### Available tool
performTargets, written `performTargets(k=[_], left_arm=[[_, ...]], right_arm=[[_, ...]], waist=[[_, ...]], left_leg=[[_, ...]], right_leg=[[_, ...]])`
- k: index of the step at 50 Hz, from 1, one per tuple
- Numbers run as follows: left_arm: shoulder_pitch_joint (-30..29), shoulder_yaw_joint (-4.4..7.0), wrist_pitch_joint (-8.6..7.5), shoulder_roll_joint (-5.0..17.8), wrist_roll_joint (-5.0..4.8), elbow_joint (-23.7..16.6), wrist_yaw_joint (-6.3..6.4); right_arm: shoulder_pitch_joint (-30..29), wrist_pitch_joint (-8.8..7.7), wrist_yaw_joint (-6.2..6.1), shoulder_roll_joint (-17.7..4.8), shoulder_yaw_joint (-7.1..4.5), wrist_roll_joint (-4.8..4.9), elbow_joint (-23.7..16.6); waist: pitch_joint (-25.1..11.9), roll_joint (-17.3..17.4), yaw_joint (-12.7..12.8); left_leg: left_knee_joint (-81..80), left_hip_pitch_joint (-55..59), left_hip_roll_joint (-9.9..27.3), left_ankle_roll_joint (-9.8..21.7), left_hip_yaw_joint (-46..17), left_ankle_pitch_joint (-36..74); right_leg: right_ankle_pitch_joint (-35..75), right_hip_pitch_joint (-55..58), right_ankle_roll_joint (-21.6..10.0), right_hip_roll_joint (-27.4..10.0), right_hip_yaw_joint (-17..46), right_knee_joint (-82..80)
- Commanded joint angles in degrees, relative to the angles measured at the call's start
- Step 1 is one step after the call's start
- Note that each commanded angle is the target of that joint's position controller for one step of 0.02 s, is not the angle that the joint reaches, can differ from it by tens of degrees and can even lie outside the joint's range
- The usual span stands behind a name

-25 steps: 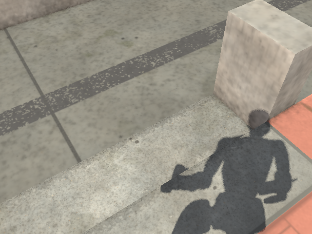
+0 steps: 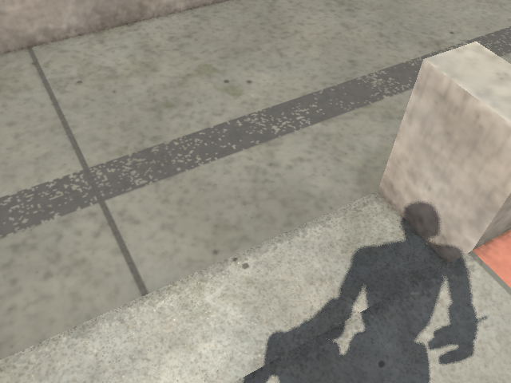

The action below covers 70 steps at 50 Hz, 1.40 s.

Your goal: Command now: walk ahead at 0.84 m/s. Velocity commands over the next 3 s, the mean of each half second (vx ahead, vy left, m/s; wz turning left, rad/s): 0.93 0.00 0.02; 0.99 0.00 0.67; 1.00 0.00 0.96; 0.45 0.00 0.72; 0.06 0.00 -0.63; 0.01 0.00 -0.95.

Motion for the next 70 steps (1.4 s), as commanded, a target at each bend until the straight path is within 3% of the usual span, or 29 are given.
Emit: performTargets(k=[1,6,14,17,19,20,21,22,23,25,29,36,39,42,45,46,47,48,50,53,55,58,62,64,66,67,68,69,70], left_arm=[[-4.63,0.44,-1.48,4.58,0.95,-6.14,-1.05],[-13.66,-0.56,1.37,3.02,1.17,-8.87,-2.20],[-29.01,-2.31,0.43,2.26,0.39,-13.54,-2.89],[-28.33,-2.09,-0.12,3.60,0.32,-13.53,-2.73],[-14.70,-0.66,0.09,7.33,0.37,-9.45,-1.11],[-0.14,0.37,-0.04,9.43,0.63,-5.13,-0.09],[8.39,1.99,0.01,14.12,2.75,-3.84,1.15],[9.21,2.70,-0.08,14.47,1.33,-3.23,0.35],[3.39,2.05,-0.24,11.67,0.87,-3.19,-0.22],[-3.40,1.18,-1.51,6.62,0.81,-2.77,-0.21],[-4.47,0.52,-4.01,5.78,0.01,-0.74,-0.12],[-2.32,-1.06,-7.39,3.67,-0.75,3.02,2.04],[2.11,-1.38,-5.83,3.85,0.70,4.82,2.88],[8.14,-1.38,-3.74,6.63,0.95,7.12,4.21],[2.37,0.13,-0.83,9.78,0.37,6.68,4.96],[-4.15,0.00,-0.29,6.09,0.50,5.42,4.04],[-2.97,-0.90,-1.36,3.11,0.97,-1.16,4.18],[-4.16,-1.90,-2.08,3.76,0.74,-3.81,3.69],[-9.95,-1.24,-3.76,7.88,1.12,-5.45,2.85],[-14.28,-0.05,-0.04,8.07,2.68,-4.77,1.26],[-13.38,-1.44,0.85,3.83,2.81,-4.62,0.11],[-19.19,-0.53,-2.15,5.62,1.39,-5.82,-0.70],[-22.17,-1.14,-1.45,3.37,-1.21,-8.20,-1.70],[-11.39,0.08,-2.31,6.44,-1.08,-5.68,-0.45],[10.47,3.14,-2.66,12.10,-0.41,1.50,0.60],[14.90,3.01,-2.67,11.97,1.52,3.63,0.12],[14.90,1.28,-2.96,10.16,4.21,2.53,-1.03],[12.19,3.04,-2.49,14.09,3.86,1.56,-1.17],[5.79,3.07,-2.32,11.32,2.69,-0.16,-0.21]], right_arm=[[4.44,-0.86,-0.46,-6.79,-1.24,0.70,-1.41],[11.63,-2.62,-0.54,-5.43,-0.76,1.50,1.39],[19.19,-3.58,-1.23,-5.59,-0.17,2.18,4.51],[18.77,-2.99,-1.54,-8.65,-0.50,1.25,5.85],[18.04,-1.91,-2.37,-11.86,-1.40,0.51,6.30],[16.25,-1.28,-2.75,-12.06,-1.38,0.36,5.82],[19.40,-1.32,-1.96,-6.47,0.00,1.86,3.94],[21.67,-2.15,-0.85,-3.69,0.24,2.61,3.73],[14.68,-2.40,-1.49,-7.63,-1.06,2.91,1.97],[10.67,-2.49,-1.48,-6.40,-0.63,2.60,0.94],[9.25,2.74,0.10,-3.18,-0.55,-0.04,-0.69],[-1.29,2.15,4.40,-1.28,-0.97,0.52,-4.09],[-4.48,2.68,4.74,-2.73,-1.01,0.55,-3.65],[-6.63,3.08,2.22,-3.14,-1.06,-1.96,-4.22],[22.61,3.13,-0.31,-8.90,-4.63,-0.44,4.57],[26.50,2.18,-0.50,-12.09,-5.63,-0.51,6.25],[25.07,2.04,-0.22,-18.64,-6.30,0.72,7.04],[27.26,1.63,-0.38,-16.35,-5.67,1.44,5.57],[19.40,1.44,-2.42,-14.04,-5.50,-0.42,3.40],[4.84,-0.93,-2.31,-9.69,-3.03,1.30,-0.78],[6.14,-1.67,-1.33,-12.84,-4.03,0.56,-0.63],[9.85,-3.28,-1.40,-7.14,-2.97,1.42,1.33],[12.54,-1.70,-1.81,-8.44,-3.05,-0.23,1.28],[11.41,-1.07,-2.58,-9.32,-3.09,-1.77,0.96],[8.16,-0.20,-2.93,-10.09,-3.24,-0.36,0.01],[6.53,-0.38,-2.83,-4.42,-2.34,0.53,-0.74],[13.01,-0.86,-3.90,0.76,-0.47,2.33,-3.91],[20.14,-0.90,-4.71,0.94,0.12,4.23,-5.40],[11.56,-0.27,-3.59,-0.83,0.67,1.20,-6.04]], waist=[[0.87,6.54,-0.89],[7.40,4.48,-1.76],[10.91,2.41,-4.31],[7.40,6.00,-1.99],[-1.30,9.66,4.43],[-8.80,8.81,10.74],[-17.67,-0.16,11.40],[-27.09,-10.75,8.00],[-18.21,-5.05,7.40],[-5.09,1.67,3.28],[5.66,1.19,-1.90],[5.61,1.71,-3.00],[9.31,0.62,-1.27],[11.11,1.65,0.69],[-3.78,1.96,-13.36],[1.70,11.36,-16.72],[-1.92,19.42,-8.20],[-11.91,7.05,-9.80],[-6.17,-1.27,-6.36],[9.54,-5.24,2.08],[5.50,1.32,0.92],[4.56,-0.67,-3.11],[5.01,6.59,-5.91],[2.80,4.82,-0.38],[-4.95,-0.67,10.12],[-4.71,-6.32,10.42],[-7.15,-12.84,4.14],[-18.18,-22.43,0.33],[-15.02,-15.61,2.03]], left_leg=[[-22.29,15.44,15.46,4.57,-25.97,-21.88],[-28.47,10.55,11.88,7.29,-17.08,-9.40],[-32.84,19.62,11.14,7.02,-6.67,21.50],[-25.35,26.04,12.76,5.97,-3.05,49.15],[-7.08,26.41,13.69,4.78,-0.87,71.12],[9.54,18.36,12.80,3.76,-0.39,66.52],[32.78,-2.27,8.35,2.46,0.30,45.98],[50.01,-15.72,-3.12,1.54,-5.42,-7.41],[54.40,-23.92,-1.74,3.11,-11.34,-6.25],[44.22,-20.86,5.52,4.28,-11.46,1.07],[31.67,-15.64,9.46,1.47,-11.99,1.81],[7.96,-3.72,4.52,3.95,-3.13,54.36],[5.96,-5.71,2.94,5.71,0.37,52.52],[-1.05,-8.61,-1.50,5.74,7.58,38.45],[-5.39,19.38,-1.51,10.86,2.81,28.30],[-9.92,27.99,2.06,16.34,-4.15,31.00],[12.61,46.48,9.14,17.65,-13.71,70.68],[8.56,56.04,13.84,23.51,-26.43,61.26],[-9.51,42.00,21.68,25.74,-46.45,12.54],[-15.24,-4.66,10.96,21.05,-33.83,4.62],[-14.83,-12.18,6.50,19.14,-29.03,16.35],[-3.62,-5.55,-0.45,11.97,-24.10,0.53],[4.97,-5.43,-0.56,8.53,-26.36,-3.97],[19.53,2.89,-2.50,7.75,-27.11,1.55],[50.97,-1.37,-5.23,6.24,-22.39,8.21],[70.38,-17.80,-9.97,5.45,-20.02,-23.59],[82.05,-33.33,-5.61,6.14,-18.63,-28.86],[91.08,-42.51,-3.69,4.76,-11.53,-21.81],[82.42,-48.36,1.62,5.53,-9.57,-10.81]], right_leg=[[7.38,-25.66,0.80,-5.65,1.62,7.50],[17.43,-29.16,4.66,-7.17,-2.17,0.31],[26.12,-20.57,1.43,-3.80,-9.14,-26.07],[20.52,-11.25,-1.62,0.53,-11.35,-30.55],[11.01,4.56,-3.77,5.41,-12.79,-26.47],[9.16,21.74,-6.30,3.71,-9.45,-26.83],[-11.27,42.81,-10.91,-9.79,8.47,-27.38],[-29.07,50.48,-15.04,-20.16,37.08,-37.10],[-17.03,44.37,-13.38,-19.56,36.66,-40.20],[-6.22,25.01,-9.77,-17.79,20.27,-44.21],[-1.82,7.65,-6.16,-15.20,7.75,-52.36],[0.80,-3.64,1.46,-7.68,-16.38,-43.38],[8.10,2.91,2.91,-9.15,-20.00,-35.09],[37.08,16.90,3.53,-10.98,-21.54,-19.65],[53.17,15.15,2.64,-10.56,-18.45,26.16],[0.60,-4.59,2.78,-1.77,-17.54,54.87],[-19.71,-29.96,4.88,-0.11,-10.71,59.23],[-15.58,-38.92,5.22,-2.46,-4.10,52.94],[-8.49,-43.30,6.20,-6.69,4.91,36.06],[-0.20,-14.13,11.78,-9.41,3.98,-2.36],[6.76,0.18,10.92,-5.93,-1.49,-6.10],[43.98,-4.86,6.77,-6.93,1.81,-22.30],[37.25,5.46,7.50,-2.83,0.86,-29.05],[37.61,9.72,8.20,-3.96,1.91,-37.38],[39.75,30.43,7.90,-4.93,0.83,-41.81],[35.46,40.34,7.78,-9.40,5.06,-33.55],[57.07,47.59,12.14,-17.73,8.54,-13.77],[32.16,51.92,3.42,-29.38,31.03,-23.84],[-24.42,41.92,-3.28,-31.05,40.25,-39.42]])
